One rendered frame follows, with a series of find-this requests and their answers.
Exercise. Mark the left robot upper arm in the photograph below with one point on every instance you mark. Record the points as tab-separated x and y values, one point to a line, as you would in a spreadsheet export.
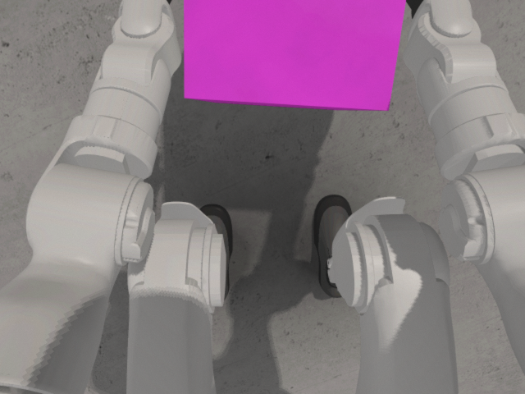
85	224

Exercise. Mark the carton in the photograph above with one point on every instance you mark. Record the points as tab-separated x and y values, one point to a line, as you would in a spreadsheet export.
319	54

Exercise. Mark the robot right forearm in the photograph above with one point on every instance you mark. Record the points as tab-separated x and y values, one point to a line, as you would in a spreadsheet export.
467	105

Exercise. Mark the robot left forearm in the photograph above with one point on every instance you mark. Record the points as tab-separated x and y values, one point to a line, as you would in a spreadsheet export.
126	104

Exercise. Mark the robot right hand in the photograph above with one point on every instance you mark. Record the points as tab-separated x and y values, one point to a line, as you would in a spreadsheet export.
414	5

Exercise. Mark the right robot foot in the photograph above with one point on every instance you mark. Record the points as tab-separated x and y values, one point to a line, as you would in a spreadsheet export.
330	214

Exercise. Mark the robot right thigh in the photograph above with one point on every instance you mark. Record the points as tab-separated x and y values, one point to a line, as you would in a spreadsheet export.
407	336

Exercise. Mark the right robot upper arm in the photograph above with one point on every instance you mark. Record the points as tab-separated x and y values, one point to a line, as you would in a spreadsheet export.
482	220

